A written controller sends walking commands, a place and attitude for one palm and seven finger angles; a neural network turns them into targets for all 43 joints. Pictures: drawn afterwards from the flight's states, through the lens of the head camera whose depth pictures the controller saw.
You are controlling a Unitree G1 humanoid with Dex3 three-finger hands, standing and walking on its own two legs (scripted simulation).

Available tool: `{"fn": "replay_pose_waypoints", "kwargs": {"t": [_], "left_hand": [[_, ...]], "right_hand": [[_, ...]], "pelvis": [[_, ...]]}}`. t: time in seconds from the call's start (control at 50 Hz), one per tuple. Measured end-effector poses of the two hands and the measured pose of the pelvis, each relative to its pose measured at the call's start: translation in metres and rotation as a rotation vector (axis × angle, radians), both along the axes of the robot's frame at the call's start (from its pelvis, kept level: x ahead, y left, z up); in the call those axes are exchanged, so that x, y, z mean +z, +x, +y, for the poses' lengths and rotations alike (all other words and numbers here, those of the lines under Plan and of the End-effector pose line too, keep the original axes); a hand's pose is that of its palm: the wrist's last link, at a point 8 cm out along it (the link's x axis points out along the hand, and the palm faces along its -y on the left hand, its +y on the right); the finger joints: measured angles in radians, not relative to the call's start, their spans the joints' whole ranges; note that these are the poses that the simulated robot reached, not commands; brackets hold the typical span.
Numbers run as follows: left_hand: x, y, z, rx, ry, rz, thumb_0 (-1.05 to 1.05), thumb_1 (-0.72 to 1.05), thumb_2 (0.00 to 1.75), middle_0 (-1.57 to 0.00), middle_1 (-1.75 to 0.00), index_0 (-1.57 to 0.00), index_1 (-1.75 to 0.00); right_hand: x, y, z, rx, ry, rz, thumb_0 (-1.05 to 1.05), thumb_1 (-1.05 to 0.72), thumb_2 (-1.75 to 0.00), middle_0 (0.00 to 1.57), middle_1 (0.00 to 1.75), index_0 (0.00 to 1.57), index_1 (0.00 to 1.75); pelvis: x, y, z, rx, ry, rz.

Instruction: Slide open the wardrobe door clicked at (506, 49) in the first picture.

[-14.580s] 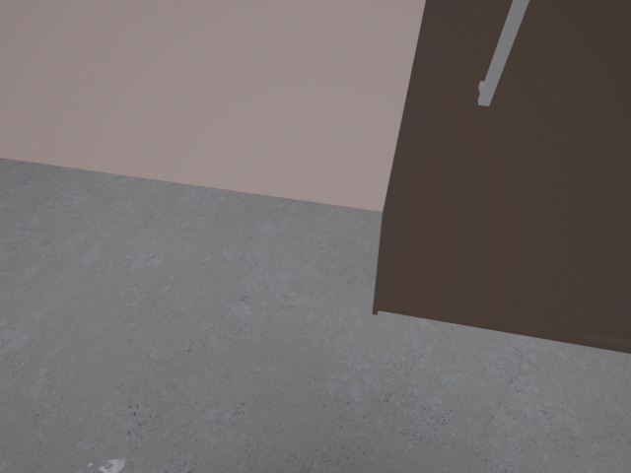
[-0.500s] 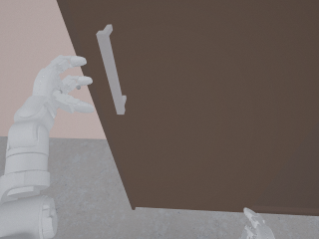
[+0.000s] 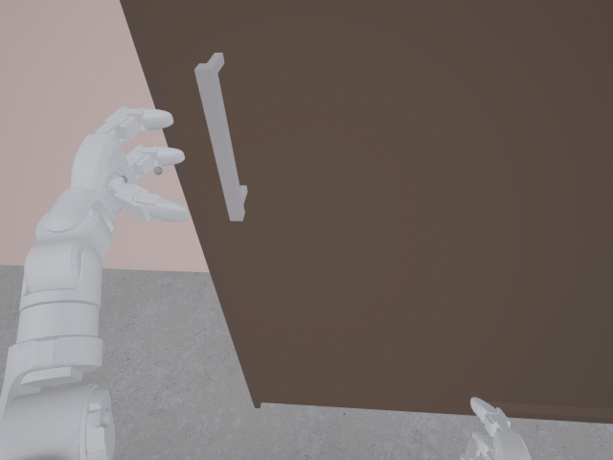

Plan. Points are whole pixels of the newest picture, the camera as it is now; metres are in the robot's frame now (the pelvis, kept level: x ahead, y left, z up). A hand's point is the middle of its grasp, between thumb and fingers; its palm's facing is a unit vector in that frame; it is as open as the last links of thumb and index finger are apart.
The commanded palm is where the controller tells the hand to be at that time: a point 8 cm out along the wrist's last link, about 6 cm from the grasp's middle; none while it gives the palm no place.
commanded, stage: move the hooked fingers beside the handle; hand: left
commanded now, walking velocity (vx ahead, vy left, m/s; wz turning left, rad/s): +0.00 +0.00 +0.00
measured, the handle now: (227, 144) +0.45 +0.13 +0.23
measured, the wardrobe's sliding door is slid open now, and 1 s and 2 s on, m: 0.00 0.00 0.00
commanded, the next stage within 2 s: feel for the door with the fingertips in 0.38 s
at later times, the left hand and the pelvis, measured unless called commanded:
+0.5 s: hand (178, 160) +0.40 +0.18 +0.23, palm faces +0.00 -1.00 -0.03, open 14.0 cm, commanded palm +0.37 +0.23 +0.24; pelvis -0.01 +0.00 +0.00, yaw +0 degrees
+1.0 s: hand (200, 168) +0.38 +0.15 +0.23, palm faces +0.01 -1.00 -0.03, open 14.0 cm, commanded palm +0.37 +0.20 +0.24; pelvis +0.00 -0.01 +0.00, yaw +0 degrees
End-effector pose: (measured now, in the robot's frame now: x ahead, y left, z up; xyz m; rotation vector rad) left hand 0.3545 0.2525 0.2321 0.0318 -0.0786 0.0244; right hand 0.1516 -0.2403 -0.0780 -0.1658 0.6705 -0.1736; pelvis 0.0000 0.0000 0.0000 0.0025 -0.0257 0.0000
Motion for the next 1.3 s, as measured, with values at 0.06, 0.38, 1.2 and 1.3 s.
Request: {"fn": "replay_pose_waypoints", "kwargs": {"t": [0.06, 0.38, 1.2, 1.3], "left_hand": [[0.0, -0.001, 0.001, 0.004, -0.005, 0.01, -0.01, -0.5, 0.3, -0.3, -1.2, -0.3, -1.2], [-0.002, 0.012, -0.008, 0.0, 0.004, 0.045, -0.01, -0.5, 0.3, -0.3, -1.2, -0.3, -1.2], [0.007, 0.024, -0.055, -0.017, -0.014, 0.034, -0.01, -0.5, 0.3, -0.3, -1.2, -0.3, -1.2], [0.007, 0.028, -0.054, -0.014, -0.01, 0.035, -0.01, -0.5, 0.3, -0.32, -1.22, -0.3, -1.2]], "right_hand": [[0.001, 0.002, 0.003, 0.006, 0.004, -0.007, 0.01, -0.9, -0.9, 0.2, 0.3, 0.2, 0.3], [-0.003, -0.012, 0.002, -0.002, 0.003, 0.025, 0.01, -0.9, -0.9, 0.21, 0.3, 0.2, 0.3], [0.002, 0.014, 0.005, 0.024, 0.024, 0.011, 0.01, -0.9, -0.9, 0.2, 0.3, 0.2, 0.3], [-0.006, -0.004, 0.0, -0.004, 0.028, 0.055, 0.01, -0.9, -0.9, 0.2, 0.3, 0.2, 0.3]], "pelvis": [[0.0, -0.002, 0.0, 0.0, 0.0, -0.002], [0.0, -0.008, 0.0, 0.002, 0.0, 0.002], [0.0, -0.001, -0.007, 0.002, 0.003, 0.0], [0.001, -0.002, -0.006, -0.004, 0.002, 0.003]]}}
